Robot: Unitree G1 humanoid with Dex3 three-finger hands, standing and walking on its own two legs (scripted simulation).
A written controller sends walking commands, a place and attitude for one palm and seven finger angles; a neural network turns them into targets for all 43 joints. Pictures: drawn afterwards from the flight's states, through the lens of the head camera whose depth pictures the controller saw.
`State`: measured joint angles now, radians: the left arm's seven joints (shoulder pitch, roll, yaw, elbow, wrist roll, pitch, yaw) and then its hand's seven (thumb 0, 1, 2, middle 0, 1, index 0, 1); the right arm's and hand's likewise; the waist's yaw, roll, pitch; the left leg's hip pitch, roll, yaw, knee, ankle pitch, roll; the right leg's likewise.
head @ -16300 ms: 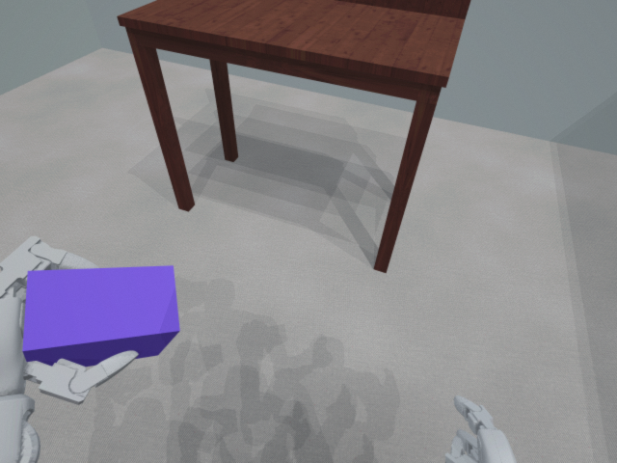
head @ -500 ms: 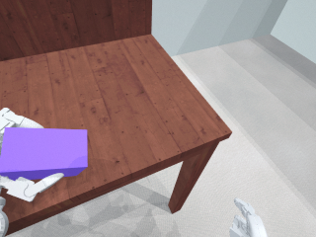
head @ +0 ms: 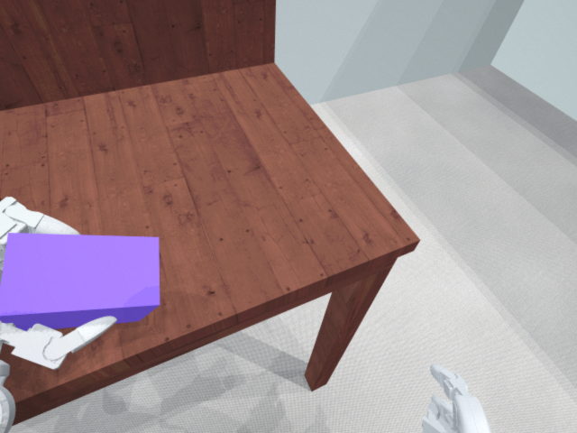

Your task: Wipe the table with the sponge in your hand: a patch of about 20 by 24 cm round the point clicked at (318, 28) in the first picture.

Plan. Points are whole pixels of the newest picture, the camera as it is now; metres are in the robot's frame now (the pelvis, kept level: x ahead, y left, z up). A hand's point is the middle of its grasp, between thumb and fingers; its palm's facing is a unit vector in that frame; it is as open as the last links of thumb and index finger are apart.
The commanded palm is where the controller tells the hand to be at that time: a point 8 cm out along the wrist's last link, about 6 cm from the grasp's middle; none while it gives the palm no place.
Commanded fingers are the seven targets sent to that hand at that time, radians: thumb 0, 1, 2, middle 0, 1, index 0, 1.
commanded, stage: shuffle to correct the standing spot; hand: left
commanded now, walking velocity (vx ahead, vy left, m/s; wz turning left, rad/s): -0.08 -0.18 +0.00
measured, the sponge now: (107, 284) +0.23 +0.21 +0.15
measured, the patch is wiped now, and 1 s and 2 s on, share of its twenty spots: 0.00 0.00 0.00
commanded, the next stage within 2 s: come to a stop and stand still in 0.58 s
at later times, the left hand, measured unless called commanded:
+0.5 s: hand (63, 280) +0.22 +0.24 +0.17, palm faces +0.38 -0.83 -0.40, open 10.7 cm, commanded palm +0.16 +0.27 +0.18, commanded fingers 0.00 0.10 1.30 -1.20 -1.60 -1.20 -1.60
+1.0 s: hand (0, 318) +0.18 +0.28 +0.17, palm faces +0.44 -0.86 -0.27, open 10.7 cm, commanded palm +0.13 +0.30 +0.18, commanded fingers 0.00 0.10 1.30 -1.20 -1.60 -1.20 -1.60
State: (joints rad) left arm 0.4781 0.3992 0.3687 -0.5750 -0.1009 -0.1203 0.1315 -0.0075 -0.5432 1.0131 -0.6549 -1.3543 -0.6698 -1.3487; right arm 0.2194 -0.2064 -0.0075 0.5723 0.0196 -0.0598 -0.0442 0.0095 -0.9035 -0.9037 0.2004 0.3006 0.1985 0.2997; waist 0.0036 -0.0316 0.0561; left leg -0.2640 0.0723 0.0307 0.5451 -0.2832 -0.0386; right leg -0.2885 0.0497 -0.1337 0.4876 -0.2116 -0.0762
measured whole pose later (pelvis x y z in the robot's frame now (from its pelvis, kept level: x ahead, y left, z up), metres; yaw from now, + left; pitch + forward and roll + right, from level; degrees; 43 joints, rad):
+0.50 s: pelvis +0.01 -0.01 +0.00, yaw +1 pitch +0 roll -1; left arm 0.47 0.41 0.37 -0.58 -0.09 -0.11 0.13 -0.01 -0.54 1.01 -0.66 -1.35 -0.67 -1.35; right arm 0.22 -0.20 0.00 0.58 0.02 -0.05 -0.04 0.01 -0.90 -0.90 0.20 0.30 0.20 0.30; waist 0.01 -0.01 0.07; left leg -0.26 0.08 0.01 0.56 -0.29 -0.05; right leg -0.28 0.06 -0.16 0.49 -0.23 -0.10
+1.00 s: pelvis -0.04 +0.02 +0.00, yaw -2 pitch -1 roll +0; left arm 0.37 0.30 0.35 -0.36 -0.08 -0.23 0.12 -0.01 -0.54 1.01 -0.65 -1.35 -0.67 -1.35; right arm 0.27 -0.22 0.01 0.61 0.04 -0.16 -0.01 0.01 -0.90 -0.90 0.20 0.30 0.20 0.30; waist 0.05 -0.02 0.03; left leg -0.19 -0.04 0.10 0.48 -0.26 0.07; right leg -0.32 0.03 -0.07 0.49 -0.22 0.00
